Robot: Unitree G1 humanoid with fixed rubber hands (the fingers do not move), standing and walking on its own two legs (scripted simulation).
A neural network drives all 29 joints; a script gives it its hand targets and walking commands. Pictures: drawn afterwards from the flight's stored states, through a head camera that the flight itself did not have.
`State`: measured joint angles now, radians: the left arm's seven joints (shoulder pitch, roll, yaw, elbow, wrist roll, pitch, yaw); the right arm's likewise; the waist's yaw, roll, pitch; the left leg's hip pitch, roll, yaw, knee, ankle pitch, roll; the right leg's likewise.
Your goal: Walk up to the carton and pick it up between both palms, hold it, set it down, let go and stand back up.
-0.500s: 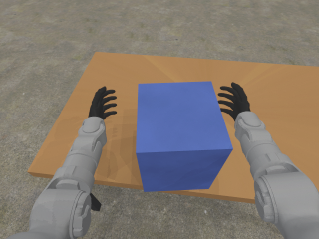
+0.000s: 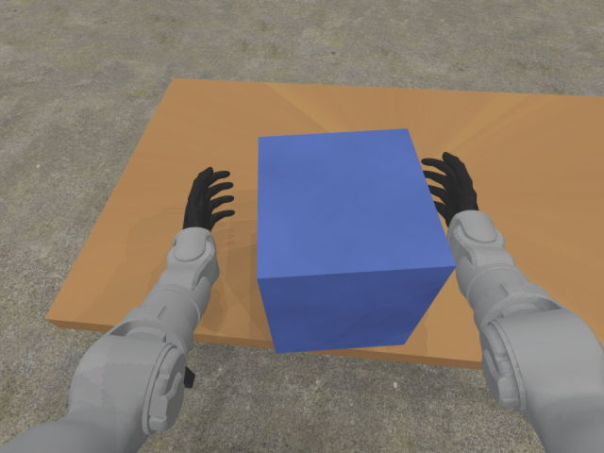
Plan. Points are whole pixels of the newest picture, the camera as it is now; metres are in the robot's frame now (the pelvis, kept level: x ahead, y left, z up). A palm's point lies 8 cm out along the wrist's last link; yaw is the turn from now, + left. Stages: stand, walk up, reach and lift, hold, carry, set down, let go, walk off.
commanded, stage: reach and lift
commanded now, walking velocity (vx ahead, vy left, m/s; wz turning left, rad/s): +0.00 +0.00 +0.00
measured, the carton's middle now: (336, 249) +0.41 +0.03 +0.01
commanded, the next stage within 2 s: none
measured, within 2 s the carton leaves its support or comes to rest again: neither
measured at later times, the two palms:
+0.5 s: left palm (229, 224) +0.40 +0.18 +0.05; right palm (443, 219) +0.45 -0.11 +0.06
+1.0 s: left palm (230, 225) +0.40 +0.18 +0.05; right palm (443, 223) +0.45 -0.11 +0.05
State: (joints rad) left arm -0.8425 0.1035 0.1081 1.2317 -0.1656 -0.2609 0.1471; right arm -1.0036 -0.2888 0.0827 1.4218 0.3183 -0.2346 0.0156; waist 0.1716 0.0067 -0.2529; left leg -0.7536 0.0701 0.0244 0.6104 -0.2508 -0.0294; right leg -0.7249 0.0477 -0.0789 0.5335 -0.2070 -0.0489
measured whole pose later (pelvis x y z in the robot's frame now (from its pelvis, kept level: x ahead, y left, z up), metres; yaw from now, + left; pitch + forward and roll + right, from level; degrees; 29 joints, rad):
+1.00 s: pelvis +0.02 +0.00 +0.02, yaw +0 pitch +14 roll +0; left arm -0.67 -0.15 0.56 0.91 0.37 -0.25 0.11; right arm -0.81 -0.03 -0.48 1.17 -0.37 -0.32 0.00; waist 0.11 -0.01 -0.08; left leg -0.41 0.05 0.06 0.36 -0.19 -0.02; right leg -0.40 0.04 -0.05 0.31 -0.15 -0.04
